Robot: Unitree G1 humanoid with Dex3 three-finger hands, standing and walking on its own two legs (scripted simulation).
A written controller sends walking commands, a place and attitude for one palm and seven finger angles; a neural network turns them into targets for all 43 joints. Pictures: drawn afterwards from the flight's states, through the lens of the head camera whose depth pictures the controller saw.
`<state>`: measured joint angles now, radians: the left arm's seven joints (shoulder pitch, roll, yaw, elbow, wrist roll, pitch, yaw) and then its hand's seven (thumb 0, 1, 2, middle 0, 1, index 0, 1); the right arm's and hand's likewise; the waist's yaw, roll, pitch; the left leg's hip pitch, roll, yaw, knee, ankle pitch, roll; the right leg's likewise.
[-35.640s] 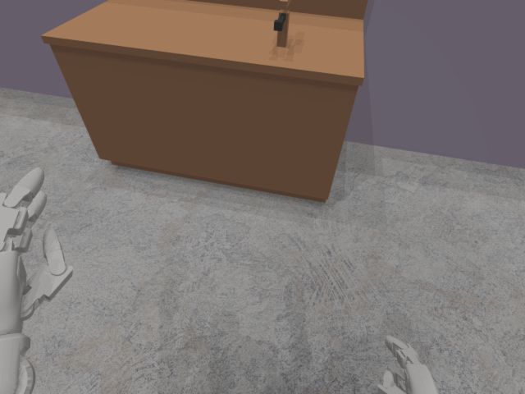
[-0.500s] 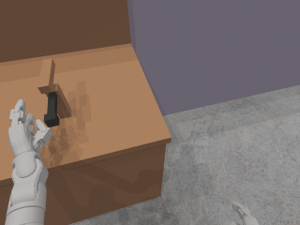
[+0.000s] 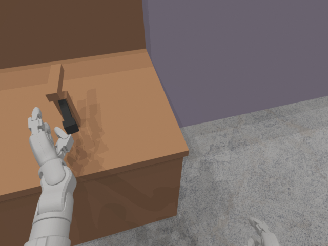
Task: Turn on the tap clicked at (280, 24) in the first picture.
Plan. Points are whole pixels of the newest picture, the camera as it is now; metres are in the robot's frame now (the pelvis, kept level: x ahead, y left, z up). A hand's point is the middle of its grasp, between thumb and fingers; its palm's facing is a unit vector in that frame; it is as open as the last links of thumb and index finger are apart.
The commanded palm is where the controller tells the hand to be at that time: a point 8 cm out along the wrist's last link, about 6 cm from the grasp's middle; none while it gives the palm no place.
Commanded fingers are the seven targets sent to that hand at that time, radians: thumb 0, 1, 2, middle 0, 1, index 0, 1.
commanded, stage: push the lever round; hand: left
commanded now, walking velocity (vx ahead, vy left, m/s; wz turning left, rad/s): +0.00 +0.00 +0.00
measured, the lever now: (70, 126) +0.37 +0.26 +0.10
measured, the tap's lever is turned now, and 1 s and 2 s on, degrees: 14 42 70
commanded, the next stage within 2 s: none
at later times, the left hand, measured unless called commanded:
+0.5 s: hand (84, 132) +0.35 +0.23 +0.09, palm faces +0.70 -0.71 -0.08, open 7.7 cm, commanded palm +0.31 +0.24 +0.10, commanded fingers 0.00 0.90 0.90 -0.15 -0.15 -0.15 -0.15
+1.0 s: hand (99, 124) +0.38 +0.20 +0.10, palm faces +0.76 -0.65 -0.08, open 7.6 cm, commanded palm +0.33 +0.21 +0.10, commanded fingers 0.00 0.90 0.90 -0.15 -0.15 -0.15 -0.15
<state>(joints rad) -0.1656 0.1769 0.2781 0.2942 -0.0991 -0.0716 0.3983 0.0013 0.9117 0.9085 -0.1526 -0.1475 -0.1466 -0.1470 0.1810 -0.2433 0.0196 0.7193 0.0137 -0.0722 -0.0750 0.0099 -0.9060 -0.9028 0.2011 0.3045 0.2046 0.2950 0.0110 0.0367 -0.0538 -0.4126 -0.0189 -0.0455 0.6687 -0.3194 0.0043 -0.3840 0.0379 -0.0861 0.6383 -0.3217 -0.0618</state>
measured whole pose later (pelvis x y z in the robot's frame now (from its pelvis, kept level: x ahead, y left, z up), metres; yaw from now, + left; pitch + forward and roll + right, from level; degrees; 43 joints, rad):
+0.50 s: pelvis +0.00 +0.00 +0.00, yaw +0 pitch +3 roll +0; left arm -0.23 0.09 0.21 0.31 -0.02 0.00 0.62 0.01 0.93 0.91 -0.15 -0.15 -0.15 -0.15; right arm 0.15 -0.22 0.01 0.73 -0.01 0.00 -0.06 0.01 -0.91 -0.90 0.20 0.30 0.20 0.29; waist 0.01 0.03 -0.06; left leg -0.39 -0.02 -0.04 0.65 -0.32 0.00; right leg -0.36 0.04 -0.08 0.62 -0.32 -0.06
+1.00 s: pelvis +0.00 -0.01 +0.00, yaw +0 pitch +4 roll +0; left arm -0.39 0.01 0.19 0.45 0.03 0.02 0.79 0.01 0.94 0.91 -0.15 -0.15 -0.15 -0.15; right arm 0.14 -0.20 -0.01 0.77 -0.04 0.02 -0.03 0.01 -0.91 -0.90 0.20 0.30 0.20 0.29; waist 0.00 0.03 -0.07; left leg -0.41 -0.02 -0.06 0.66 -0.31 -0.01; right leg -0.39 0.04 -0.09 0.63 -0.32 -0.07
